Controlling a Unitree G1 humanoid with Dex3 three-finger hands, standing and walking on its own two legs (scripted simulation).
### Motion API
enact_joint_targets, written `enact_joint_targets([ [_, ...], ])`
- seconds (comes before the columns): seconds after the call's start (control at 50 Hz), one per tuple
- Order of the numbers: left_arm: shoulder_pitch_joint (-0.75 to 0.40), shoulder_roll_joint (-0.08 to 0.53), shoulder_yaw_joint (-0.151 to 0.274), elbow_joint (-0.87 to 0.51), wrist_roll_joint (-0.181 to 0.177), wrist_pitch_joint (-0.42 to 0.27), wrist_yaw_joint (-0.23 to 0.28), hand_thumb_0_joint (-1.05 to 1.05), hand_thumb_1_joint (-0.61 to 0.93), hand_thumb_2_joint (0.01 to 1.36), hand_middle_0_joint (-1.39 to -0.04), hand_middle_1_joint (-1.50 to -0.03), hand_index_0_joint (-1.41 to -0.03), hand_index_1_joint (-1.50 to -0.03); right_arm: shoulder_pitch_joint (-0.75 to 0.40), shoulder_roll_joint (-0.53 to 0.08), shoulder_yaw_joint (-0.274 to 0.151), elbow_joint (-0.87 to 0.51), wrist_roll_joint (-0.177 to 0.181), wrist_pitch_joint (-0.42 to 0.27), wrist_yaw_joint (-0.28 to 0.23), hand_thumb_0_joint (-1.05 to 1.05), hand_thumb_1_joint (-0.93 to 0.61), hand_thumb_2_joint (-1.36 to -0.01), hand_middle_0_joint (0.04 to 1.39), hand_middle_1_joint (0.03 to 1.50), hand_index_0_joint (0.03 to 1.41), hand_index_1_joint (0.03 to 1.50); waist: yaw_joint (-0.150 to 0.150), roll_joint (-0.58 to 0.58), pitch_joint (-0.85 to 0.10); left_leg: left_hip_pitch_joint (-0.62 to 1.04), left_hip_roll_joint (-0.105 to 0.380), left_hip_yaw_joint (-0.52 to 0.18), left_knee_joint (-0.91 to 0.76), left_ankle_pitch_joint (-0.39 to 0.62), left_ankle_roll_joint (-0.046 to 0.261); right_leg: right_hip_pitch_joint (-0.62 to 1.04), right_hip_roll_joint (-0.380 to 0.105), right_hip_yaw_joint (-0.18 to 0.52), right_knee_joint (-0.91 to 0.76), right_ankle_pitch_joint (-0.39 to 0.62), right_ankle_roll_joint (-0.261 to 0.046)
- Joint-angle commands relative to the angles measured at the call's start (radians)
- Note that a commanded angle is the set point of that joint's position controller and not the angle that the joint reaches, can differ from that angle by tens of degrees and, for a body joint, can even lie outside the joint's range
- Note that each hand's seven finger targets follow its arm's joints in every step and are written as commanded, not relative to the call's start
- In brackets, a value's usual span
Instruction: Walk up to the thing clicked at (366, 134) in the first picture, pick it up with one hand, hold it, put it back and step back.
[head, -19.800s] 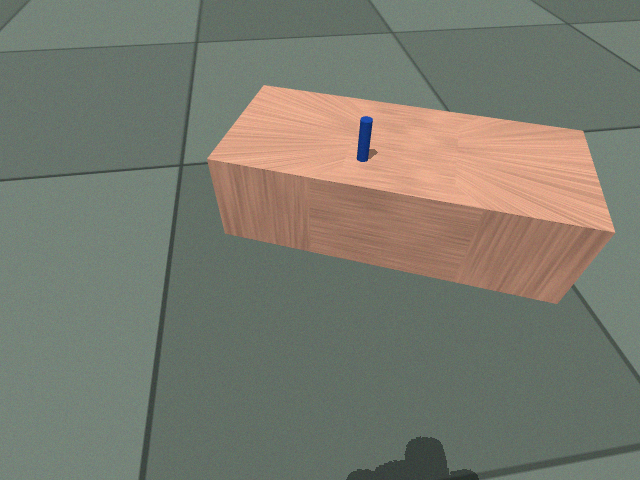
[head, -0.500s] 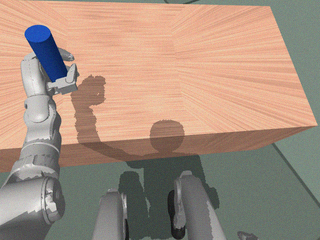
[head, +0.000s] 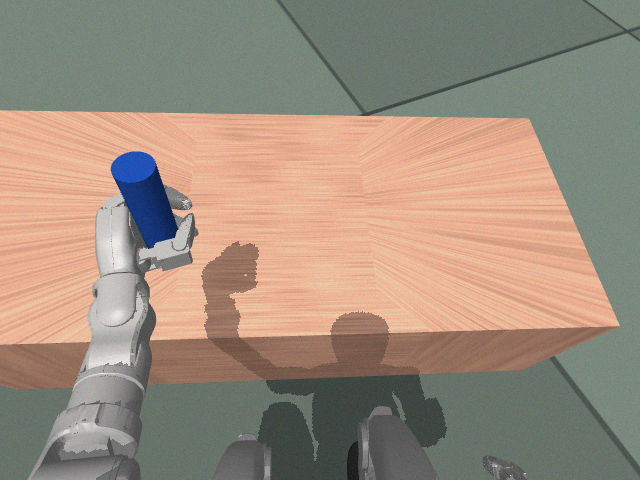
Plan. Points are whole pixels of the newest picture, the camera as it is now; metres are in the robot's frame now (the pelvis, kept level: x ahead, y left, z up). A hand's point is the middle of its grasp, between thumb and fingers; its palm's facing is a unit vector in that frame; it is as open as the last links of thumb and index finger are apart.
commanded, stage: lift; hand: left
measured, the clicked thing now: (153, 215) +0.42 +0.18 +0.06
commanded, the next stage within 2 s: hold in 0.90 s
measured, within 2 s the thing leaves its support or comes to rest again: neither
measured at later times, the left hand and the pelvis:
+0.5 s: hand (166, 221) +0.40 +0.16 +0.09, palm faces +0.14 -0.99 -0.04, open 5.2 cm; pelvis +0.02 -0.01 +0.05, yaw +0 degrees
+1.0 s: hand (156, 219) +0.38 +0.16 +0.11, palm faces +0.14 -0.99 -0.03, open 5.2 cm; pelvis +0.03 -0.01 +0.06, yaw +0 degrees
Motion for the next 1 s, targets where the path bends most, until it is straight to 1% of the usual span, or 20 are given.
enact_joint_targets([
  [0.0,-0.339,0.126,0.008,-0.294,-0.026,-0.065,-0.004,0.0,0.647,1.347,-1.383,-1.439,-1.397,-1.434,0.077,-0.151,-0.053,-0.088,0.004,-0.032,-0.02,0.0,-0.891,-0.896,0.199,0.3,0.2,0.3,-0.008,0.044,-0.401,0.2,-0.015,0.005,-0.255,0.281,0.005,0.441,0.032,0.01,-0.166,0.189,-0.04],
  [0.08,-0.214,0.082,-0.005,-0.209,-0.019,-0.047,-0.001,0.0,0.656,1.361,-1.371,-1.441,-1.385,-1.436,0.064,-0.15,-0.054,-0.096,0.004,-0.03,-0.019,0.0,-0.884,-0.895,0.199,0.3,0.2,0.3,0.002,0.017,-0.321,0.233,-0.009,0.003,-0.3,0.315,-0.001,0.446,0.038,0.004,-0.201,0.206,-0.041],
  [0.14,-0.281,0.116,-0.017,-0.349,-0.017,-0.06,-0.003,0.0,0.654,1.345,-1.379,-1.441,-1.396,-1.433,0.064,-0.153,-0.059,-0.11,0.003,-0.03,-0.02,0.0,-0.887,-0.895,0.2,0.3,0.2,0.3,0.013,0.058,-0.369,0.299,-0.013,0.009,-0.32,0.337,-0.003,0.5,0.035,0.007,-0.22,0.225,-0.041],
  [0.22,-0.203,0.077,-0.012,-0.272,-0.028,-0.051,-0.007,0.0,0.651,1.351,-1.369,-1.444,-1.385,-1.436,0.048,-0.14,-0.05,-0.116,0.003,-0.033,-0.021,0.0,-0.888,-0.895,0.199,0.3,0.2,0.3,0.01,-0.007,-0.315,0.289,-0.011,0.011,-0.35,0.322,0.004,0.538,0.039,0.007,-0.257,0.226,-0.036],
  [0.26,-0.265,0.126,0.011,-0.404,-0.031,-0.061,0.004,0.0,0.669,1.358,-1.362,-1.442,-1.379,-1.434,0.053,-0.143,-0.053,-0.119,0.003,-0.032,-0.024,0.0,-0.885,-0.894,0.199,0.3,0.2,0.3,0.028,0.051,-0.361,0.347,-0.01,0.011,-0.37,0.345,-0.004,0.555,0.036,0.008,-0.258,0.233,-0.04],
  [0.28,-0.176,0.069,-0.028,-0.309,-0.031,-0.046,0.001,0.0,0.638,1.339,-1.361,-1.436,-1.378,-1.428,0.04,-0.134,-0.045,-0.125,0.001,-0.027,-0.023,0.0,-0.888,-0.895,0.199,0.3,0.199,0.3,0.025,0.039,-0.307,0.35,-0.01,0.009,-0.384,0.348,-0.008,0.543,0.039,0.0,-0.265,0.226,-0.04],
  [0.36,-0.134,0.068,-0.031,-0.307,-0.032,-0.042,-0.014,0.0,0.664,1.359,-1.36,-1.447,-1.378,-1.439,0.037,-0.128,-0.048,-0.132,0.005,-0.03,-0.025,0.0,-0.886,-0.895,0.199,0.3,0.199,0.3,0.019,-0.015,-0.267,0.318,-0.012,0.021,-0.4,0.31,0.005,0.6,0.04,0.009,-0.306,0.215,-0.032],
  [0.38,-0.204,0.11,-0.016,-0.425,-0.034,-0.052,-0.014,0.0,0.662,1.34,-1.36,-1.44,-1.38,-1.428,0.04,-0.13,-0.051,-0.13,0.006,-0.03,-0.026,0.0,-0.884,-0.893,0.199,0.3,0.199,0.3,0.023,0.014,-0.302,0.337,-0.012,0.021,-0.408,0.311,0.005,0.619,0.039,0.012,-0.311,0.22,-0.031],
  [0.48,-0.066,0.045,-0.034,-0.317,-0.05,-0.019,-0.023,0.0,0.66,1.346,-1.354,-1.438,-1.373,-1.428,0.026,-0.127,-0.047,-0.14,0.01,-0.032,-0.027,0.0,-0.886,-0.894,0.2,0.3,0.2,0.3,0.028,-0.011,-0.239,0.364,-0.01,0.025,-0.429,0.354,0.001,0.644,0.042,0.009,-0.335,0.253,-0.034],
  [0.54,-0.118,0.095,-0.009,-0.403,-0.047,-0.025,-0.022,0.0,0.653,1.339,-1.355,-1.433,-1.372,-1.425,0.027,-0.133,-0.055,-0.136,0.013,-0.034,-0.028,0.0,-0.884,-0.894,0.2,0.3,0.2,0.3,0.031,0.024,-0.251,0.401,-0.008,0.026,-0.443,0.374,-0.001,0.646,0.039,0.011,-0.34,0.269,-0.036],
  [0.56,-0.107,0.075,-0.033,-0.406,-0.045,-0.025,-0.027,0.0,0.659,1.336,-1.351,-1.433,-1.369,-1.423,0.033,-0.122,-0.048,-0.138,0.01,-0.032,-0.027,0.0,-0.887,-0.894,0.2,0.3,0.2,0.3,0.027,0.016,-0.266,0.399,-0.008,0.026,-0.443,0.387,-0.002,0.671,0.039,0.011,-0.342,0.282,-0.037],
  [0.58,-0.115,0.097,-0.008,-0.429,-0.045,-0.026,-0.022,0.0,0.651,1.326,-1.348,-1.422,-1.367,-1.412,0.027,-0.127,-0.052,-0.141,0.009,-0.033,-0.028,0.0,-0.882,-0.893,0.2,0.3,0.2,0.3,0.032,0.01,-0.262,0.406,-0.008,0.027,-0.45,0.384,0.0,0.676,0.041,0.011,-0.349,0.282,-0.035],
  [0.68,-0.106,0.095,0.001,-0.474,-0.056,-0.032,-0.023,0.0,0.68,1.353,-1.367,-1.443,-1.384,-1.435,0.014,-0.119,-0.05,-0.146,0.012,-0.035,-0.031,0.0,-0.883,-0.893,0.2,0.3,0.2,0.3,0.037,-0.004,-0.258,0.422,-0.011,0.033,-0.475,0.35,0.006,0.722,0.039,0.014,-0.378,0.263,-0.028],
  [0.7,-0.025,0.044,-0.026,-0.357,-0.056,-0.017,-0.029,0.0,0.684,1.358,-1.367,-1.45,-1.385,-1.441,0.009,-0.12,-0.047,-0.144,0.011,-0.037,-0.03,0.0,-0.884,-0.894,0.2,0.3,0.2,0.3,0.032,-0.019,-0.217,0.409,-0.01,0.034,-0.475,0.367,0.002,0.706,0.041,0.012,-0.375,0.274,-0.03],
  [0.76,-0.031,0.061,-0.032,-0.412,-0.049,-0.017,-0.034,0.0,0.689,1.366,-1.376,-1.457,-1.392,-1.45,0.004,-0.125,-0.053,-0.15,0.012,-0.038,-0.029,0.0,-0.883,-0.894,0.2,0.3,0.2,0.3,0.038,0.011,-0.227,0.437,-0.006,0.029,-0.487,0.413,-0.006,0.713,0.042,0.008,-0.373,0.304,-0.035],
  [0.8,-0.092,0.119,0.003,-0.492,-0.046,-0.025,-0.034,0.0,0.695,1.368,-1.394,-1.47,-1.41,-1.462,0.019,-0.13,-0.058,-0.142,0.013,-0.036,-0.029,0.0,-0.885,-0.894,0.2,0.3,0.2,0.3,0.047,0.048,-0.269,0.476,-0.006,0.031,-0.492,0.434,-0.008,0.737,0.04,0.012,-0.373,0.322,-0.037],
  [0.86,-0.011,0.057,-0.022,-0.419,-0.062,-0.012,-0.043,0.0,0.67,1.379,-1.409,-1.491,-1.426,-1.483,-0.001,-0.122,-0.05,-0.149,0.016,-0.041,-0.029,0.0,-0.885,-0.894,0.2,0.3,0.2,0.3,0.038,-0.013,-0.186,0.441,-0.006,0.03,-0.508,0.385,-0.002,0.73,0.042,0.007,-0.397,0.283,-0.031],
  [0.88,-0.043,0.084,0.0,-0.446,-0.062,-0.011,-0.039,0.0,0.703,1.378,-1.409,-1.487,-1.427,-1.477,0.003,-0.121,-0.052,-0.145,0.016,-0.042,-0.03,0.0,-0.883,-0.893,0.2,0.3,0.2,0.3,0.042,-0.012,-0.204,0.448,-0.008,0.034,-0.505,0.374,0.003,0.741,0.042,0.013,-0.406,0.28,-0.028],
  [0.96,-0.051,0.079,-0.02,-0.502,-0.061,-0.011,-0.042,0.0,0.718,1.387,-1.414,-1.486,-1.429,-1.479,-0.006,-0.129,-0.057,-0.155,0.016,-0.045,-0.03,0.0,-0.885,-0.895,0.2,0.3,0.2,0.3,0.036,0.006,-0.222,0.481,-0.006,0.03,-0.523,0.37,0.0,0.743,0.044,0.009,-0.413,0.267,-0.03],
  [0.98,-0.009,0.064,-0.026,-0.429,-0.059,-0.003,-0.047,0.0,0.713,1.383,-1.424,-1.496,-1.442,-1.486,-0.006,-0.123,-0.052,-0.151,0.017,-0.045,-0.031,0.0,-0.882,-0.893,0.2,0.3,0.2,0.3,0.033,-0.009,-0.184,0.461,-0.007,0.032,-0.522,0.37,0.002,0.735,0.044,0.008,-0.417,0.268,-0.029],
])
